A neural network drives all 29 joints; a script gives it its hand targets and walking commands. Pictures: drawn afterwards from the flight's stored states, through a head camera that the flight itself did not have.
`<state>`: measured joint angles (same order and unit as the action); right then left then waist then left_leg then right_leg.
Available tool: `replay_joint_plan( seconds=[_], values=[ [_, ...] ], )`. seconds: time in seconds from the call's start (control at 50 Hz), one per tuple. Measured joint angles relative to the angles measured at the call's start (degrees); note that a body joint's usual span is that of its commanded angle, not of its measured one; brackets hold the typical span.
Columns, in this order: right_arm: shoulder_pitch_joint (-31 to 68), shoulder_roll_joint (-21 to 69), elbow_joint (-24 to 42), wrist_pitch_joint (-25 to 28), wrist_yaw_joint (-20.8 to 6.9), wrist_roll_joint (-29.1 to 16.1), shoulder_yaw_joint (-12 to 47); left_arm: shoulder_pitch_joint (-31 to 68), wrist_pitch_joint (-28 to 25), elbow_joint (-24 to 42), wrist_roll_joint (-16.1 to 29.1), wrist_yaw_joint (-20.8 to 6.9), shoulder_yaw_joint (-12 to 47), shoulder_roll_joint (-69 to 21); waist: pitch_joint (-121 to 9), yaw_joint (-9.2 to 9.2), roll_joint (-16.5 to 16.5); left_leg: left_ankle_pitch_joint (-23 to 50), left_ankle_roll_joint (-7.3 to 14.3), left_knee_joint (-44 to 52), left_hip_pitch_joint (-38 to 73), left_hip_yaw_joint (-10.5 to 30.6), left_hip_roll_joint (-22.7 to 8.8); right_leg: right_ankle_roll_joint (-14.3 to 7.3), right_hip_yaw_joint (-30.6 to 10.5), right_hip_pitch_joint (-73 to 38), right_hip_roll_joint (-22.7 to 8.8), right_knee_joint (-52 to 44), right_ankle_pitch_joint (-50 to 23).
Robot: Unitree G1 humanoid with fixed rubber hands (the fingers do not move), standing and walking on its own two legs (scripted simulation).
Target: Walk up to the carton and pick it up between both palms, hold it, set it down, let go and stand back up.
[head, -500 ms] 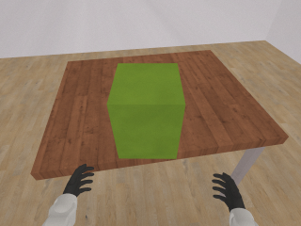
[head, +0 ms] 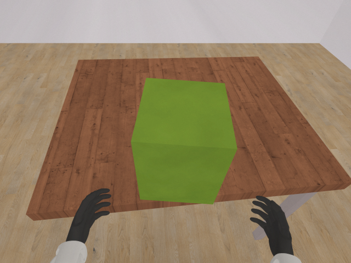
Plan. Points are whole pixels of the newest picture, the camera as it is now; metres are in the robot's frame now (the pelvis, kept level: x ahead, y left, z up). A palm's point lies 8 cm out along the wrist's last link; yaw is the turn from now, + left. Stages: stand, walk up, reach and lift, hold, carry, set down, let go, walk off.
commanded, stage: reach and lift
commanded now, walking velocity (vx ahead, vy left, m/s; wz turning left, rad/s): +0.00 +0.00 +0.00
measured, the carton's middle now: (180, 143) +0.39 +0.01 +0.04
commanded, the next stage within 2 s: none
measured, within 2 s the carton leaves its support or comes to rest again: neither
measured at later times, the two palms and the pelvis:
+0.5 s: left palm (83, 182) +0.24 +0.21 +0.07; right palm (284, 200) +0.23 -0.20 +0.07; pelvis -0.01 +0.02 +0.00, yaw -2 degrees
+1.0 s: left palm (95, 140) +0.31 +0.20 +0.13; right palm (284, 156) +0.31 -0.20 +0.12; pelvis -0.05 -0.01 +0.00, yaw -2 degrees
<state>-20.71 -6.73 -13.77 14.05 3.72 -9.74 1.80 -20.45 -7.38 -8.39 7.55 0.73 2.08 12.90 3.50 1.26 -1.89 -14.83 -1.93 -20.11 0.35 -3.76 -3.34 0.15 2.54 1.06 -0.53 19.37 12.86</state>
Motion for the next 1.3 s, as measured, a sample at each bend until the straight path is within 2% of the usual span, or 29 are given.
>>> replay_joint_plan(
  seconds=[0.1, 0.16, 0.22, 0.3, 0.4, 0.56, 0.7, 0.9, 1.08, 1.3],
  values=[
    [-0.21, -0.73, -0.06, 2.64, -0.9, -1.98, -0.17, -1.04, -1.9, 2.86, -0.36, 1.45, 1.09, -1.03, -0.11, 0.52, 0.08, -1.17, 0.48, -0.79, 0.55, -0.44, 0.07, 0.49, -0.44, -1.18, -0.07, -0.97, -0.01],
    [1.1, -1.09, -0.07, 2.12, -1.24, -2.58, -0.5, -0.01, -0.45, 4.04, -0.38, 2.41, 1.52, -1.68, -0.02, 0.69, 0.17, -1.58, 0.78, -1.1, 0.84, -0.73, 0.2, 0.75, -0.74, -1.64, -0.2, -1.28, -0.08],
    [3.29, -1.76, 0.63, -0.38, -1.25, -3.27, -1.07, 2.0, 3.9, 6.0, -0.44, 3.22, 1.65, -2.24, 0.16, 0.73, 0.21, -1.7, 1.04, -1.16, 1.06, -1.04, 0.38, 0.98, -1.06, -1.88, -0.36, -1.54, -0.26],
    [6.64, -3.44, 3.74, -5.15, -0.9, -4.7, -1.87, 5.44, 12.25, 11.11, -0.7, 4.03, 0.82, -2.9, 0.32, 0.59, 0.19, -1.42, 1.28, -0.82, 1.1, -1.43, 0.58, 1.2, -1.46, -1.88, -0.52, -2.11, -0.81],
    [10.86, -6.08, 7.02, -10.28, -0.15, -6.7, -2.22, 10.28, 21.19, 16.41, -1.85, 3.48, -2.1, -4.29, 0.61, 0.16, 0.29, -0.61, 1.38, -0.05, 0.96, -1.77, 0.59, 1.24, -1.81, -1.84, -0.47, -3.39, -2.03],
    [15.36, -7.51, 9.46, -16.03, 0.99, -7.69, -1.78, 15.71, 28.77, 18.07, -2.57, 2.02, -6.07, -5.61, 1.39, -0.23, 0.74, 1.13, 1.15, 1.12, 0.11, -2.03, 0.3, 0.96, -2.09, -0.64, -0.12, -4.08, -3.6],
    [23.07, -6.58, 8.99, -21.3, 1.98, -6.45, -2.88, 23.86, 32.06, 14.07, -0.17, 2.09, -7.45, -3.67, 1.04, -0.43, 0.99, 2.94, 0.84, 1.52, -2.63, -1.88, 0.22, 0.4, -2.0, 3.26, -0.01, -1.9, -3.94],
    [38.67, -6.31, 1.49, -28.25, 4.88, -7.59, -1.56, 39.31, 37.54, 4.39, 0.98, 1.25, -10.5, -0.77, 0.42, -0.83, 0.8, 4.86, 0.18, 1.78, -5.74, -1.6, -0.19, -0.46, -1.77, 7.53, 0.41, 0.43, -4.33],
    [48.82, -6.87, -4.0, -32.03, 7.26, -9.58, -0.38, 48.41, 40.49, -1.51, 1.4, 0.96, -12.39, 2.21, -0.51, -1.26, -0.04, 5.08, -0.31, 0.85, -8.18, -0.95, -0.63, -1.06, -1.17, 9.93, 0.78, 1.68, -4.14],
    [58.41, -8.33, -12.14, -34.42, 7.64, -12.35, 0.01, 56.99, 41.53, -8.56, 2.27, 0.79, -11.77, 5.71, -2.69, -1.76, -0.47, 4.53, -0.44, -0.28, -10.54, -0.03, -0.82, -1.08, -0.32, 11.18, 0.9, 1.17, -4.17]
  ],
)
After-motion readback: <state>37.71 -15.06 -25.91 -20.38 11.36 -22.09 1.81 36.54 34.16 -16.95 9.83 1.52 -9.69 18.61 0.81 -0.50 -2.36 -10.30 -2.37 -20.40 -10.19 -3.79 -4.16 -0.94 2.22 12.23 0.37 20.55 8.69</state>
